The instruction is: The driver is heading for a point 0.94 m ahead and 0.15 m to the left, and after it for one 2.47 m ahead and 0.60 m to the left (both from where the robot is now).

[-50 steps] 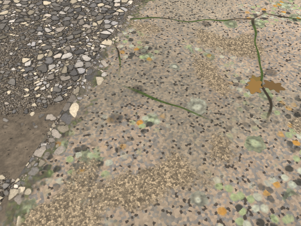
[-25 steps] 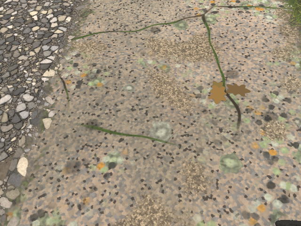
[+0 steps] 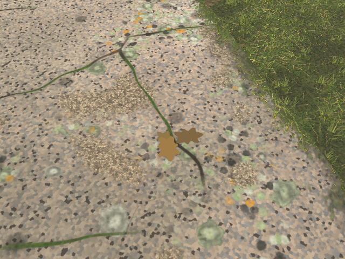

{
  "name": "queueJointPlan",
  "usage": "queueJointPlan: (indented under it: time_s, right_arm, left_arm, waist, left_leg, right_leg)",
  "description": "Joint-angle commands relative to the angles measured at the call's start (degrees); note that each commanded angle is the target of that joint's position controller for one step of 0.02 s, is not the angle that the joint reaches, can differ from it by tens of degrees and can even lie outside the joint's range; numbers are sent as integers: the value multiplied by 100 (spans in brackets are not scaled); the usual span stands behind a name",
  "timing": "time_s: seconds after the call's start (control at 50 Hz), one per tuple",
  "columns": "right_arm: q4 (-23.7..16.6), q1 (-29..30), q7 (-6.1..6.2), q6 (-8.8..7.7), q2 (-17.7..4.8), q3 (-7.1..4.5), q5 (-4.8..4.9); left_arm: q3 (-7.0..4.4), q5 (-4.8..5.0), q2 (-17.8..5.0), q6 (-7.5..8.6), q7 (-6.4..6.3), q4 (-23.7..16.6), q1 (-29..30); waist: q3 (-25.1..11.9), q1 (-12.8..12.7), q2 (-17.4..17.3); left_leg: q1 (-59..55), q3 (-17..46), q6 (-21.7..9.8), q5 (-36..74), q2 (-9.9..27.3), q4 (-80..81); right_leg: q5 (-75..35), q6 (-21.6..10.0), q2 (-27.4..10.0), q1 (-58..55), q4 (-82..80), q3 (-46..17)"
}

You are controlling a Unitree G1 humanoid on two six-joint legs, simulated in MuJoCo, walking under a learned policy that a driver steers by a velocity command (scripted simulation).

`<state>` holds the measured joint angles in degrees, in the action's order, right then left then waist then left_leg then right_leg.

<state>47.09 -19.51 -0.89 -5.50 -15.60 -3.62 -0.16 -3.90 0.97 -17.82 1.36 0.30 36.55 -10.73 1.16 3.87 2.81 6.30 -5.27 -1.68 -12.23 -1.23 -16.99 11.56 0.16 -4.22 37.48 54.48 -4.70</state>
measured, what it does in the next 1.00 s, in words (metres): walks ahead: right foot, then left foot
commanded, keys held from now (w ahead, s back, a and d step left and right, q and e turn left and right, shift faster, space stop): w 0.38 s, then w+q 0.62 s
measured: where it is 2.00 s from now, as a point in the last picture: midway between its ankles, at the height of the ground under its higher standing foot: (112, 140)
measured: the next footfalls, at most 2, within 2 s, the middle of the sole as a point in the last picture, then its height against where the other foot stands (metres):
right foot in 0.22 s outside the picture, level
left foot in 0.76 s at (143, 235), level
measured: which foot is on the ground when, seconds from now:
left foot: down 0.00-0.22, up 0.24-0.74, down 0.76-1.00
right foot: up 0.00-0.20, down 0.22-0.78, up 0.80-1.00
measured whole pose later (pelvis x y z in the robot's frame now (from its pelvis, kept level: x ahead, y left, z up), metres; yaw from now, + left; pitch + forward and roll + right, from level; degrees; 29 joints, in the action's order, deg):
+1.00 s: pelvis +0.55 +0.01 +0.00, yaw +15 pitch +2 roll +0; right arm 42.0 -17.6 -0.9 -2.8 -16.1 -3.4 0.5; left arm -2.9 -0.8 -17.4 5.4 -0.4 40.3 -7.9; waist 2.3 2.2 1.5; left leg 13.3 4.2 -5.6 -9.4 -6.2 -21.1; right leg 13.4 2.7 -5.8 36.6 55.5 -4.6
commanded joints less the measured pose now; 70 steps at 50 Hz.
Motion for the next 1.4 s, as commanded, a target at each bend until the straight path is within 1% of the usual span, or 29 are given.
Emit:
queueJointPlan:
  time_s: [0.02,0.14,0.2,0.22,0.24,0.26,0.28,0.32,0.4,0.46,0.66,0.72,0.74,0.76,0.78,0.8,0.82,0.84,0.88,0.96,1.06,1.16,1.22,1.24,1.26,1.28,1.3,1.32,1.4]
  right_arm:
    - [-335,418,17,-67,-949,-188,78]
    - [34,-133,28,113,-1220,-228,211]
    - [99,-61,82,194,-1199,-182,234]
    - [-39,-38,103,167,-926,-52,82]
    - [-228,-632,49,53,-222,181,5]
    - [-141,-271,17,-55,-785,50,131]
    - [-337,230,-8,-112,-1016,-28,272]
    - [-358,545,33,-104,-906,-25,128]
    - [-249,292,23,142,-561,15,97]
    - [-363,775,23,215,-480,42,92]
    - [-966,2114,-261,159,-389,98,126]
    - [-1029,1651,-312,186,-633,-34,102]
    - [-865,900,-289,201,-841,-172,106]
    - [-651,-52,-206,229,-1230,-365,130]
    - [-637,-452,-127,247,-1930,-532,148]
    - [-732,-560,-135,214,-1623,-416,167]
    - [-718,-417,-127,188,-1297,-316,112]
    - [-762,-106,-108,171,-1150,-280,115]
    - [-941,522,-72,184,-837,-172,58]
    - [-1024,616,30,160,-937,-210,55]
    - [-880,200,162,232,-1058,-258,134]
    - [-761,-115,208,323,-1029,-269,170]
    - [-845,50,200,356,-827,-219,130]
    - [-942,54,171,333,-494,-92,68]
    - [-1106,-720,172,274,-109,27,177]
    - [-1040,-799,184,251,-613,-32,259]
    - [-1044,-216,186,280,-1018,-145,239]
    - [-1123,186,192,313,-1033,-169,169]
    - [-1262,362,88,403,-620,-163,193]
  left_arm:
    - [67,-27,-33,156,96,-421,378]
    - [59,30,-166,236,229,-693,1157]
    - [-211,-52,-635,225,174,-273,-267]
    - [-350,-87,-1042,182,89,-72,-1286]
    - [-417,-101,-1596,168,70,-16,-1461]
    - [-286,-55,-1053,191,85,-33,-1523]
    - [-196,-58,-859,231,96,-23,-1169]
    - [-99,-80,-537,263,127,-33,-538]
    - [-98,-96,-459,413,125,89,-271]
    - [-140,-149,-558,468,55,300,-416]
    - [-222,-50,-800,315,-64,858,-922]
    - [-282,-31,-1017,174,-155,836,-758]
    - [-276,-31,-1029,109,-200,802,-668]
    - [-220,-73,-926,106,-256,727,-739]
    - [20,-238,-238,248,-171,439,-1301]
    - [70,-176,-310,479,-75,442,-1042]
    - [-40,72,-688,615,11,289,-447]
    - [-8,97,-652,690,15,187,-155]
    - [-73,-119,-677,648,-63,215,-120]
    - [-45,-198,-428,421,-91,171,-196]
    - [68,-147,-177,467,-34,-86,913]
    - [-35,-46,-480,583,91,-206,1226]
    - [-191,-76,-719,658,56,16,305]
    - [-273,-179,-990,677,6,86,-465]
    - [-396,-259,-1495,604,-4,249,-1059]
    - [-338,-95,-1127,564,38,304,-1112]
    - [-221,-83,-688,538,18,213,-849]
    - [-161,-132,-550,495,4,190,-567]
    - [-78,-149,-309,505,-13,348,-245]
  waist:
    - [81,-123,-658]
    - [257,20,-794]
    - [-635,-846,-756]
    - [-1405,-1260,-257]
    - [-2108,-830,1298]
    - [-2203,-1097,746]
    - [-1317,-1032,588]
    - [-563,-675,145]
    - [-316,-240,161]
    - [-23,-358,38]
    - [390,-840,-54]
    - [-89,-483,229]
    - [-518,-51,186]
    - [-1053,364,-88]
    - [-1734,41,-1532]
    - [-2493,197,-1367]
    - [-1797,339,-1023]
    - [-1163,192,-658]
    - [-508,-271,-429]
    - [-327,-501,-592]
    - [-147,-74,-742]
    - [-131,-38,-874]
    - [-477,-567,-986]
    - [-1195,-910,-515]
    - [-1941,-663,1185]
    - [-1809,-726,1331]
    - [-1046,-902,653]
    - [-602,-860,264]
    - [-81,-537,420]
  left_leg:
    - [-64,813,-949,1491,1397,850]
    - [-679,701,-778,1886,1704,565]
    - [-425,192,-446,3902,1353,-1242]
    - [757,10,-204,2515,1096,-2902]
    - [2956,192,145,-1612,70,-4945]
    - [3566,1022,98,-2100,216,-5655]
    - [3959,955,26,-1657,473,-5731]
    - [3591,826,66,-825,838,-5124]
    - [2952,850,242,-221,989,-4517]
    - [3298,943,327,677,996,-3735]
    - [3436,594,-82,1292,561,-1732]
    - [2524,64,-380,385,90,-1728]
    - [1521,-85,-541,473,-177,-1522]
    - [-127,446,-800,709,-33,-1436]
    - [-2464,3356,-1852,195,1508,-1281]
    - [-3140,5393,-2260,-451,2053,-256]
    - [-2723,4580,-1903,-495,1886,-92]
    - [-1876,3830,-1692,-179,1651,-67]
    - [-318,2888,-1480,899,1253,140]
    - [727,2262,-1538,1779,942,439]
    - [990,1929,-1124,1095,564,319]
    - [320,2738,-973,575,885,-273]
    - [352,2827,-687,942,639,-1193]
    - [910,2408,-482,487,304,-2599]
    - [2896,1564,-58,-1795,-557,-4539]
    - [3838,1564,32,-2152,-138,-5496]
    - [4038,1572,74,-1599,101,-5779]
    - [3905,1370,108,-1160,288,-5720]
    - [3330,1170,143,-559,671,-5017]
  right_leg:
    - [-848,-11,-102,32,-1015,159]
    - [-596,-266,129,-434,-2160,508]
    - [-684,-664,553,-2758,-2684,837]
    - [-908,-986,-336,-4490,-2456,-195]
    - [103,-1936,-1756,-6127,-3057,-3023]
    - [676,-1924,-1782,-6006,-3540,-3613]
    - [353,-1687,-1567,-5342,-3625,-2748]
    - [-711,-1475,-1090,-3955,-3864,-1611]
    - [-1330,-1522,-898,-2937,-4502,-808]
    - [-1362,-1417,-856,-2908,-4738,-230]
    - [-1873,-915,-1129,-4203,-4433,898]
    - [-4565,-674,-1106,-4489,-3265,1192]
    - [-5174,-519,-934,-4275,-2232,1394]
    - [-4412,-299,-712,-3253,-801,1463]
    - [-389,128,218,-617,1498,1364]
    - [2183,129,778,374,2367,125]
    - [1817,-4,404,913,2516,-193]
    - [1322,-91,156,916,2119,-88]
    - [777,-27,-192,200,1215,-35]
    - [252,298,-151,-290,333,138]
    - [-1515,427,245,-741,-1811,201]
    - [-1254,248,401,-1055,-2623,-54]
    - [-850,-132,337,-2400,-2997,56]
    - [-552,-484,-483,-3766,-2886,-671]
    - [436,-1423,-1813,-5725,-3235,-3134]
    - [1852,-1573,-2114,-5742,-3621,-4236]
    - [1955,-1296,-1811,-5088,-3748,-3374]
    - [1232,-1090,-1541,-4418,-3784,-2503]
    - [-359,-967,-985,-3221,-4282,-860]
Velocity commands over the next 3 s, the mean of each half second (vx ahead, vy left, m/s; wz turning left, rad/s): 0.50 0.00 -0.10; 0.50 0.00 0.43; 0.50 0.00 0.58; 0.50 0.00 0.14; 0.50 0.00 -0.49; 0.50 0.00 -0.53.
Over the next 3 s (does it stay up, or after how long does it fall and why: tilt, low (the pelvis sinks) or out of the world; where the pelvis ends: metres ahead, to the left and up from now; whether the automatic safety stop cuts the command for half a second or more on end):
stays up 1.55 0.47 0.00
